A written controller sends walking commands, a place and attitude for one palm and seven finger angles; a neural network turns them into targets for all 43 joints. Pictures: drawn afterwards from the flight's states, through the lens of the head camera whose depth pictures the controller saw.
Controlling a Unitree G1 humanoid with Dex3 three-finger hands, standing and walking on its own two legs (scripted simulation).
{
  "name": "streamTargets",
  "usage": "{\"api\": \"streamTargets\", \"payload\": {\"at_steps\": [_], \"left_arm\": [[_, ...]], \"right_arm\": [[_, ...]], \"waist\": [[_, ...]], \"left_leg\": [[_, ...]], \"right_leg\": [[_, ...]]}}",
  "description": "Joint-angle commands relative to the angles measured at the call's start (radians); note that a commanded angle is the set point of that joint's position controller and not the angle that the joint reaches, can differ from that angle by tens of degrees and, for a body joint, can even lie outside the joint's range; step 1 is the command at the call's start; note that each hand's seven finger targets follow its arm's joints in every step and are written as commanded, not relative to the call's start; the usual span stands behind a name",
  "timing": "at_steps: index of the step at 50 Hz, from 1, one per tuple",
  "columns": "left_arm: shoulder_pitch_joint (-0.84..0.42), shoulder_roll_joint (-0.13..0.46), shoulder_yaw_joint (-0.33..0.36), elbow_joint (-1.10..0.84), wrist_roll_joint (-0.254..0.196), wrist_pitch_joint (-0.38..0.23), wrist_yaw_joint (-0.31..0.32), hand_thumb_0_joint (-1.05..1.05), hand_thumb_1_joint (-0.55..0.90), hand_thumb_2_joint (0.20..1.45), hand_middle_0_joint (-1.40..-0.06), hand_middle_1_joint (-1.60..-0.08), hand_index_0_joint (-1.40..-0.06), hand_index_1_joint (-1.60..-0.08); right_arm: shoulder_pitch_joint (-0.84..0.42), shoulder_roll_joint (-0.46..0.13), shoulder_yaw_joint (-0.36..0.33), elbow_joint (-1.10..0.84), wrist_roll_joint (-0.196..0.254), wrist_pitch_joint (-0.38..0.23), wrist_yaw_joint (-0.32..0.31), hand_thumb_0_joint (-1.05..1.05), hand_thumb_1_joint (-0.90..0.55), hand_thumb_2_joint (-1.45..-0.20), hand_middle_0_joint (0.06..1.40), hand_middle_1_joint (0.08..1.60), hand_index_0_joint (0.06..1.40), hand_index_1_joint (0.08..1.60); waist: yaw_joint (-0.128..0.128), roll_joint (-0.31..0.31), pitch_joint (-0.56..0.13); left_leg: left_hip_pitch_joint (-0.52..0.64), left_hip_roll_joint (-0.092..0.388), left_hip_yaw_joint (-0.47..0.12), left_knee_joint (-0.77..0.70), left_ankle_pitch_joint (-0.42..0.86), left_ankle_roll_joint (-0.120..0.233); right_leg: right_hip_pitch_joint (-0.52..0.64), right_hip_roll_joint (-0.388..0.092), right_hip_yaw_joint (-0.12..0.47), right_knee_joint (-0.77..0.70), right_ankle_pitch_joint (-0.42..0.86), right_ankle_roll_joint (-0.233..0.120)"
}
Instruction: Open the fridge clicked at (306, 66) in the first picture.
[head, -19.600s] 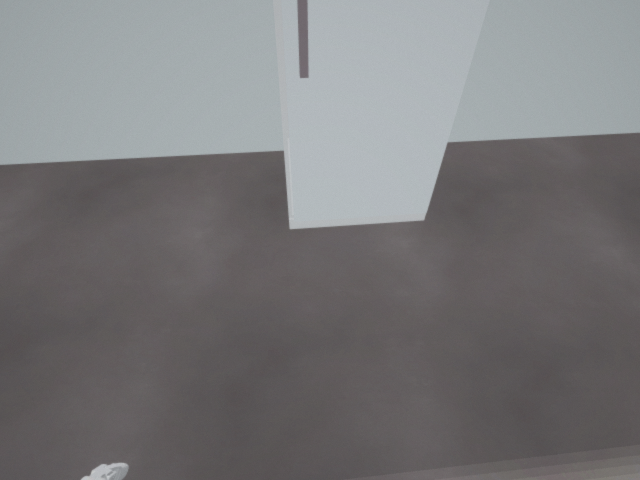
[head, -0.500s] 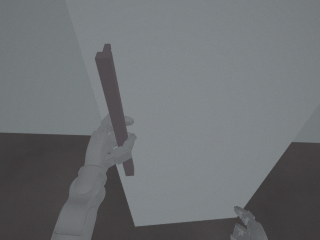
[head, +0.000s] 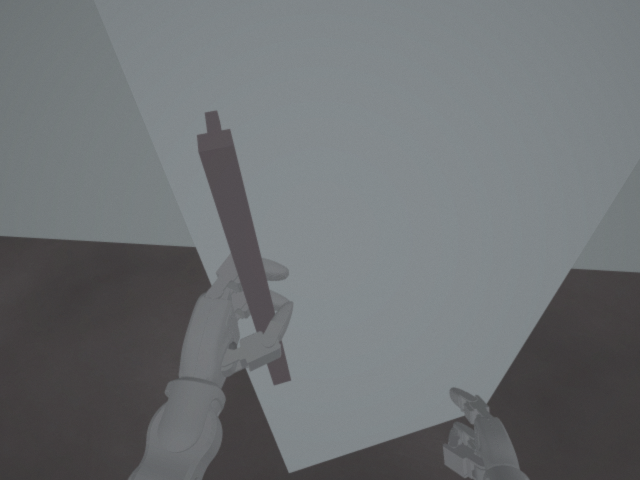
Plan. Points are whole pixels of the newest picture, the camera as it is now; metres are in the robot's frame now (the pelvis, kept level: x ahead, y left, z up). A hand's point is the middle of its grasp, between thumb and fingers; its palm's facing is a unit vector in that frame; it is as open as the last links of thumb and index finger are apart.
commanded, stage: walk backward, drawing the door open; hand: left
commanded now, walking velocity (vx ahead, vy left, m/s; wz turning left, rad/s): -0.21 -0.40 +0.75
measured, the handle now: (255, 279) +0.30 +0.07 +0.15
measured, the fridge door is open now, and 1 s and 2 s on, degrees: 23 54 68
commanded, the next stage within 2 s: stop walking and hold the door back in 1.14 s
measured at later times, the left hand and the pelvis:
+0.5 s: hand (351, 469) +0.12 -0.02 +0.12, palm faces +0.11 -0.99 -0.13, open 7.0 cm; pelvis -0.10 -0.14 -0.02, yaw +19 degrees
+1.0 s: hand out of the picture +0.03 -0.14 +0.12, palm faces +0.60 -0.78 -0.17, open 6.9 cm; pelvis -0.11 -0.38 -0.02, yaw +43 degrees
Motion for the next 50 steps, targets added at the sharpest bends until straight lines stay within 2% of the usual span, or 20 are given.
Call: {"api": "streamTargets", "payload": {"at_steps": [1,5,7,8,13,16,19,22,23,25,26,31,32,34,37,43,44,46,47,50], "left_arm": [[-0.116,0.060,0.037,-0.288,0.033,-0.108,0.008,0.000,0.900,0.900,-0.450,-1.400,-0.450,-1.400],[-0.174,0.042,-0.019,-0.325,0.038,-0.115,0.005,0.000,0.900,0.900,-0.450,-1.400,-0.450,-1.400],[-0.167,0.013,-0.058,-0.323,0.027,-0.119,0.009,0.000,0.900,0.900,-0.450,-1.400,-0.450,-1.400],[-0.152,0.045,-0.036,-0.307,0.051,-0.126,0.017,0.000,0.900,0.900,-0.450,-1.400,-0.450,-1.400],[-0.134,0.010,-0.019,-0.329,0.046,-0.146,0.031,0.000,0.900,0.900,-0.450,-1.400,-0.450,-1.400],[-0.211,0.068,0.014,-0.403,0.046,-0.140,0.033,0.000,0.900,0.900,-0.450,-1.400,-0.450,-1.400],[-0.171,0.106,0.069,-0.393,0.059,-0.120,0.022,0.000,0.900,0.900,-0.450,-1.400,-0.450,-1.400],[-0.241,0.044,0.007,-0.390,0.045,-0.125,-0.001,0.000,0.900,0.900,-0.450,-1.400,-0.450,-1.400],[-0.255,0.030,-0.016,-0.382,0.034,-0.122,-0.007,0.000,0.900,0.900,-0.450,-1.400,-0.450,-1.400],[-0.242,0.049,-0.021,-0.341,0.047,-0.133,-0.001,0.000,0.900,0.900,-0.450,-1.400,-0.450,-1.400],[-0.219,0.069,0.036,-0.320,0.056,-0.151,0.004,0.000,0.900,0.900,-0.450,-1.400,-0.450,-1.400],[-0.202,0.026,0.045,-0.384,0.021,-0.130,0.016,0.000,0.900,0.900,-0.450,-1.400,-0.450,-1.400],[-0.223,0.025,0.043,-0.405,0.023,-0.127,0.017,0.000,0.900,0.900,-0.450,-1.400,-0.450,-1.400],[-0.330,0.175,0.174,-0.523,0.033,-0.125,0.031,0.000,0.900,0.900,-0.450,-1.400,-0.450,-1.400],[-0.242,0.122,0.134,-0.455,0.031,-0.108,0.004,0.000,0.900,0.900,-0.450,-1.400,-0.450,-1.400],[-0.252,0.085,0.097,-0.433,0.017,-0.110,-0.005,0.000,0.900,0.900,-0.450,-1.400,-0.450,-1.400],[-0.267,0.079,0.083,-0.434,0.013,-0.109,-0.008,0.000,0.900,0.900,-0.450,-1.400,-0.450,-1.400],[-0.274,0.070,0.080,-0.393,0.028,-0.133,-0.006,0.000,0.900,0.900,-0.450,-1.400,-0.450,-1.400],[-0.223,0.077,0.115,-0.334,0.039,-0.147,-0.015,0.000,0.900,0.900,-0.450,-1.400,-0.450,-1.400],[-0.264,0.113,0.162,-0.450,0.022,-0.140,-0.013,0.000,0.900,0.900,-0.450,-1.400,-0.450,-1.400]], "right_arm": [[-0.137,-0.076,-0.053,-0.152,0.009,-0.090,-0.020,0.000,-0.900,-0.900,0.200,0.300,0.200,0.300],[-0.083,-0.101,-0.056,-0.120,0.003,-0.126,-0.030,0.000,-0.900,-0.900,0.200,0.300,0.200,0.300],[-0.112,-0.149,-0.070,-0.149,-0.016,-0.137,-0.033,0.000,-0.900,-0.900,0.200,0.300,0.200,0.300],[-0.137,-0.129,-0.059,-0.115,-0.035,-0.136,-0.028,0.000,-0.900,-0.900,0.200,0.300,0.200,0.300],[-0.180,-0.133,-0.088,-0.085,-0.004,-0.173,-0.005,0.000,-0.900,-0.900,0.200,0.300,0.200,0.300],[-0.150,-0.073,-0.082,-0.065,0.015,-0.178,0.001,0.000,-0.900,-0.900,0.200,0.300,0.200,0.300],[-0.131,-0.070,-0.099,-0.067,0.016,-0.186,-0.018,0.000,-0.900,-0.900,0.200,0.300,0.200,0.300],[-0.077,-0.067,-0.072,-0.067,0.003,-0.212,-0.027,0.000,-0.900,-0.900,0.200,0.300,0.200,0.300],[-0.056,-0.089,-0.073,-0.065,0.003,-0.216,-0.030,0.000,-0.900,-0.900,0.200,0.300,0.200,0.300],[-0.098,-0.169,-0.086,-0.089,-0.020,-0.208,-0.028,0.000,-0.900,-0.900,0.200,0.300,0.200,0.300],[-0.162,-0.209,-0.113,-0.104,-0.010,-0.189,-0.017,0.000,-0.900,-0.900,0.200,0.300,0.200,0.300],[-0.186,-0.139,-0.102,-0.064,0.016,-0.197,0.002,0.000,-0.900,-0.900,0.200,0.300,0.200,0.300],[-0.163,-0.119,-0.108,-0.057,0.025,-0.199,0.003,0.000,-0.900,-0.900,0.200,0.300,0.200,0.300],[-0.156,-0.045,-0.099,-0.055,0.025,-0.210,-0.004,0.000,-0.900,-0.900,0.200,0.300,0.200,0.300],[-0.136,-0.059,-0.098,-0.060,0.010,-0.218,-0.019,0.000,-0.900,-0.900,0.200,0.300,0.200,0.300],[-0.051,-0.083,-0.080,-0.084,0.005,-0.217,-0.032,0.000,-0.900,-0.900,0.200,0.300,0.200,0.300],[-0.017,-0.097,-0.086,-0.090,0.006,-0.220,-0.033,0.000,-0.900,-0.900,0.200,0.300,0.200,0.300],[-0.080,-0.173,-0.105,-0.125,-0.019,-0.211,-0.039,0.000,-0.900,-0.900,0.200,0.300,0.200,0.300],[-0.110,-0.208,-0.121,-0.117,0.001,-0.198,-0.020,0.000,-0.900,-0.900,0.200,0.300,0.200,0.300],[-0.180,-0.172,-0.109,-0.083,0.003,-0.205,-0.008,0.000,-0.900,-0.900,0.200,0.300,0.200,0.300]], "waist": [[0.023,-0.236,-0.151],[-0.021,-0.139,-0.154],[-0.019,0.179,-0.074],[-0.002,0.110,-0.063],[0.038,0.028,-0.096],[0.000,-0.218,-0.135],[0.026,-0.285,-0.200],[-0.017,-0.194,-0.109],[-0.045,-0.107,-0.068],[-0.026,0.252,-0.034],[0.022,0.088,-0.082],[0.042,0.085,-0.087],[0.033,-0.024,-0.153],[0.037,-0.364,-0.169],[0.033,-0.263,-0.131],[-0.004,-0.202,-0.157],[-0.032,-0.136,-0.156],[-0.012,0.213,-0.080],[0.009,0.122,-0.072],[0.040,0.192,0.004]], "left_leg": [[-0.084,-0.026,0.062,0.212,-0.132,0.028],[0.076,0.031,0.023,0.049,-0.023,0.045],[0.047,0.368,-0.572,-0.336,0.150,0.196],[-0.043,0.408,-0.603,-0.361,0.154,0.219],[-0.145,0.227,-0.265,-0.169,0.105,0.118],[-0.131,-0.019,0.060,0.099,-0.101,0.009],[-0.143,-0.018,0.112,0.486,-0.233,0.012],[-0.026,0.030,0.108,0.272,-0.166,0.015],[0.063,0.057,0.024,0.058,-0.076,0.033],[0.050,0.542,-0.779,-0.351,0.212,0.226],[-0.004,0.551,-0.749,-0.384,-0.040,0.256],[-0.260,0.208,-0.224,-0.185,-0.202,0.087],[-0.197,0.099,-0.110,-0.039,-0.260,0.043],[-0.253,-0.050,0.113,0.514,-0.290,-0.027],[-0.257,0.010,0.097,0.722,-0.316,-0.008],[0.029,0.024,0.149,0.099,-0.168,0.017],[0.156,0.099,0.056,-0.057,-0.068,0.055],[0.230,0.600,-0.671,-0.278,0.507,0.280],[0.130,0.592,-0.560,-0.297,0.319,0.270],[-0.111,0.374,-0.260,-0.187,0.180,0.152]], "right_leg": [[0.076,-0.248,0.152,-0.265,-0.073,-0.050],[-0.049,-0.186,0.025,-0.063,0.008,-0.032],[-0.212,0.009,0.051,0.349,-0.144,0.077],[-0.155,-0.031,0.175,0.493,-0.171,0.074],[0.135,-0.022,0.142,0.033,-0.157,0.061],[0.096,-0.217,0.173,-0.227,-0.143,-0.034],[0.066,-0.290,0.176,-0.242,-0.110,-0.110],[-0.039,-0.223,-0.003,-0.040,0.111,-0.088],[-0.165,-0.173,-0.024,0.156,0.066,-0.043],[-0.344,-0.035,0.126,0.645,-0.276,0.101],[-0.242,-0.035,0.242,0.724,-0.218,0.115],[0.221,0.006,0.080,0.073,-0.209,0.074],[0.235,-0.035,0.078,-0.119,-0.196,0.040],[0.127,-0.317,0.343,-0.283,-0.135,-0.132],[0.133,-0.315,0.181,-0.147,0.170,-0.156],[0.100,-0.231,0.028,-0.015,0.192,-0.079],[-0.036,-0.209,0.012,0.126,0.100,-0.030],[-0.334,-0.051,0.107,0.552,-0.291,0.124],[-0.251,-0.087,0.244,0.646,-0.224,0.109],[-0.035,-0.085,0.172,0.363,-0.207,0.099]]}}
